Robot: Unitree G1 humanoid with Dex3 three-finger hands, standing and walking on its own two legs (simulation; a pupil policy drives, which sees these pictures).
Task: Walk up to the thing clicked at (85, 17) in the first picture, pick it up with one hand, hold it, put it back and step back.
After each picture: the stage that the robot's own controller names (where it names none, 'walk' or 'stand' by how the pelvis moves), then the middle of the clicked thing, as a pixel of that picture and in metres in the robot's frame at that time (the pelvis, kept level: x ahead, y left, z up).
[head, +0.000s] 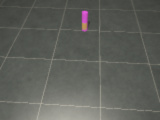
stand; (84, 21) +1.65 -0.02 -0.65
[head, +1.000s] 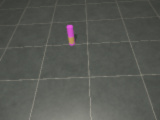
walk; (70, 35) +1.49 +0.24 -0.64
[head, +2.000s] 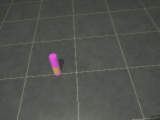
walk; (55, 65) +0.97 +0.34 -0.65
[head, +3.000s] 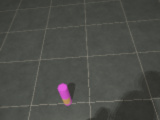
walk; (65, 95) +0.62 +0.23 -0.65
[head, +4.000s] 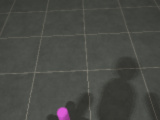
stand; (64, 118) +0.42 +0.17 -0.64
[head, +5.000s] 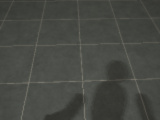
stand; out of the picture +0.37 +0.16 -0.65
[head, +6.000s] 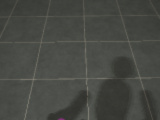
stand; out of the picture +0.37 +0.16 -0.66
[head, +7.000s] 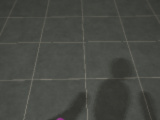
stand; out of the picture +0.38 +0.16 -0.66
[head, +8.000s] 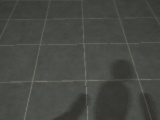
stand; out of the picture +0.37 +0.16 -0.66
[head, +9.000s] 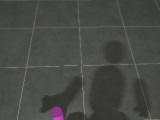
go down; (58, 117) +0.39 +0.16 -0.64
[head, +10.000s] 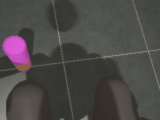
go down; (19, 56) +0.44 +0.22 -0.24
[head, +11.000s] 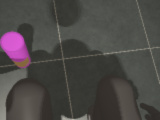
close in; (18, 53) +0.44 +0.22 -0.24
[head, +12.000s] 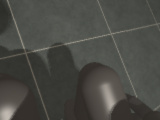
close in; out of the picture +0.42 +0.26 -0.15
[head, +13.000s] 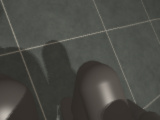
close; out of the picture +0.42 +0.27 -0.15
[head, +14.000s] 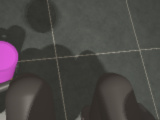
lift; (0, 71) +0.32 +0.25 -0.10
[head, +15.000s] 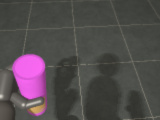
lift; (33, 90) +0.30 +0.16 +0.05
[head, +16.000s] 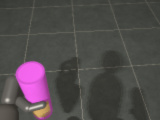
hold; (38, 95) +0.30 +0.15 +0.02
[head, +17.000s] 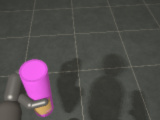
crouch; (39, 92) +0.31 +0.15 +0.02
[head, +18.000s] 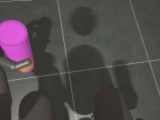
crouch; (19, 52) +0.43 +0.18 -0.06
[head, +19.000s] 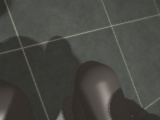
lower; out of the picture +0.42 +0.27 -0.17
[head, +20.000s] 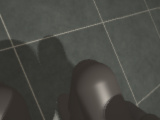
lower; out of the picture +0.44 +0.28 -0.16
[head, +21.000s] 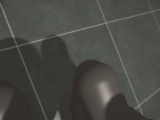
lower; out of the picture +0.43 +0.27 -0.16
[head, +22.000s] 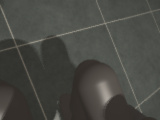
lower; out of the picture +0.42 +0.28 -0.16
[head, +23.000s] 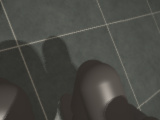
loosen; out of the picture +0.42 +0.27 -0.16
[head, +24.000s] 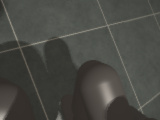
withdraw; out of the picture +0.42 +0.27 -0.16
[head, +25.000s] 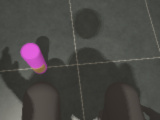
walk; (36, 60) +0.45 +0.22 -0.28
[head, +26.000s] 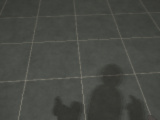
stand; out of the picture +0.37 +0.17 -0.59
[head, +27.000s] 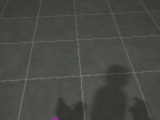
stand; out of the picture +0.39 +0.18 -0.60
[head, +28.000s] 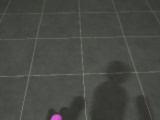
stand; out of the picture +0.39 +0.18 -0.62
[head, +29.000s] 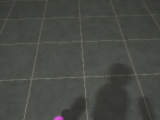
walk; out of the picture +0.40 +0.17 -0.65
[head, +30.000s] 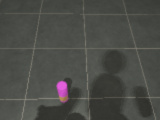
walk; (63, 92) +0.54 +0.14 -0.64
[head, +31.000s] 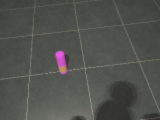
walk; (61, 63) +0.83 +0.22 -0.63
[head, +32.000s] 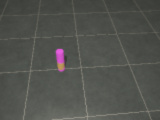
stand; (60, 60) +1.03 +0.21 -0.64
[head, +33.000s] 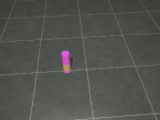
stand; (66, 62) +1.02 +0.17 -0.66
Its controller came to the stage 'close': yes
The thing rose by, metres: 0.66
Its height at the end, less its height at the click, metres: +0.00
